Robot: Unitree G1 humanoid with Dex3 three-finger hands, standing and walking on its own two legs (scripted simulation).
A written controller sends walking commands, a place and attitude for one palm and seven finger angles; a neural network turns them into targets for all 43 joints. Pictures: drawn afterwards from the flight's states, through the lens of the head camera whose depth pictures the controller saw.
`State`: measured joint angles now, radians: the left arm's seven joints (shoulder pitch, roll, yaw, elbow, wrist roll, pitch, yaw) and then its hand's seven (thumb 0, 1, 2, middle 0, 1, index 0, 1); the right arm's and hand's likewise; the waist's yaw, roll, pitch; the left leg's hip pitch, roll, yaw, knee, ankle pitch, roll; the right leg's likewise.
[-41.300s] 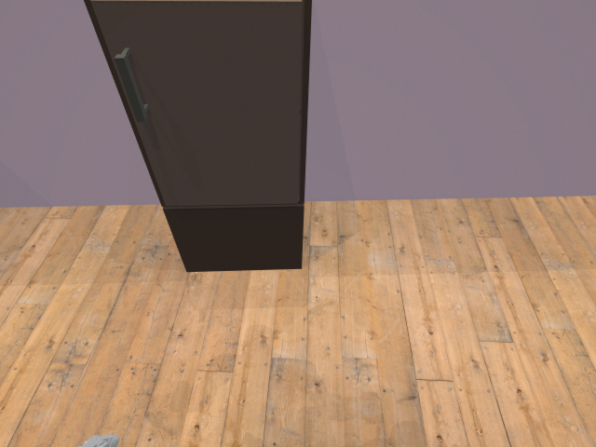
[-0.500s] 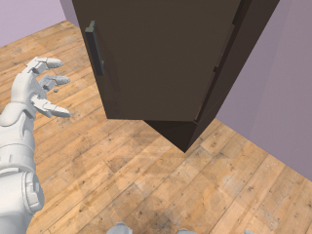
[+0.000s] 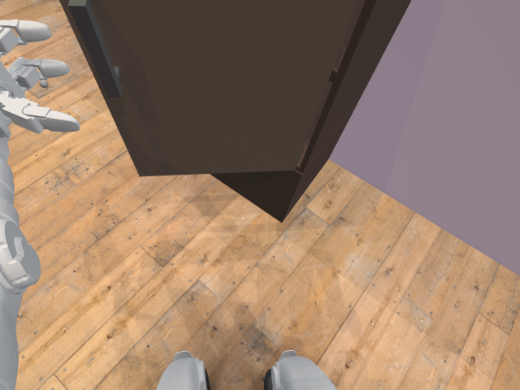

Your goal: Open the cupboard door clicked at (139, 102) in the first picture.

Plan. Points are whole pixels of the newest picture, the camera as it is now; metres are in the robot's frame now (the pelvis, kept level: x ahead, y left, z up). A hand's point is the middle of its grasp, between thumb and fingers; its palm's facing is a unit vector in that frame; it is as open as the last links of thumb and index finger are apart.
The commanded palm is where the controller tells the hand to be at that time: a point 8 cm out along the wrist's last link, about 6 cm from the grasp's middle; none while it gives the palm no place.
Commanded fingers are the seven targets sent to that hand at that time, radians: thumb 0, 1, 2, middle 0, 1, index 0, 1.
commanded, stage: move the hooked fingers beside the handle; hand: left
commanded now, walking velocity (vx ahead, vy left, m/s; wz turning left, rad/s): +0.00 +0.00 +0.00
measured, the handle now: (101, 44) +0.61 +0.19 +0.11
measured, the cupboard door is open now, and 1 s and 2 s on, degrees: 41 41 41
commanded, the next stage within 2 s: slide the fingers in behind the handle in 0.94 s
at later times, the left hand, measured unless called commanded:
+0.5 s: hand (40, 72) +0.55 +0.26 +0.11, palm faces +0.00 -1.00 +0.00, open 14.0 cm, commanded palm +0.53 +0.29 +0.11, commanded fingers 0.00 -0.50 0.30 -0.30 -1.20 -0.30 -1.20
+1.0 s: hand (39, 79) +0.54 +0.25 +0.12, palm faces +0.00 -1.00 -0.01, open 14.0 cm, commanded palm +0.53 +0.29 +0.11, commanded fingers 0.00 -0.50 0.30 -0.30 -1.20 -0.30 -1.20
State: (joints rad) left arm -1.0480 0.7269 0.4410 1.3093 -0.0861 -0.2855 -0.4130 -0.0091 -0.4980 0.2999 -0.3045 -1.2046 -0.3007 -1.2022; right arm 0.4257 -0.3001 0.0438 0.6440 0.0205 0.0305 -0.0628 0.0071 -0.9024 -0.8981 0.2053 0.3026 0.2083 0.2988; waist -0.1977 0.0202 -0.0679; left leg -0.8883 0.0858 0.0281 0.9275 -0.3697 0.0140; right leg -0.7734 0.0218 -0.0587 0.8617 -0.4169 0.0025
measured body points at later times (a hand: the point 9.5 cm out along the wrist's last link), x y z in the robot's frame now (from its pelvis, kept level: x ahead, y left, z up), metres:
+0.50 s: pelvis +0.02 +0.01 +0.00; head +0.16 +0.04 +0.43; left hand +0.55 +0.31 +0.12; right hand -0.03 -0.25 -0.09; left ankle +0.03 +0.11 -0.69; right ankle -0.01 -0.13 -0.69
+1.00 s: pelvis +0.01 +0.01 -0.01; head +0.14 +0.04 +0.42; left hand +0.53 +0.31 +0.12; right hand -0.01 -0.26 -0.10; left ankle +0.03 +0.11 -0.69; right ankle -0.01 -0.13 -0.69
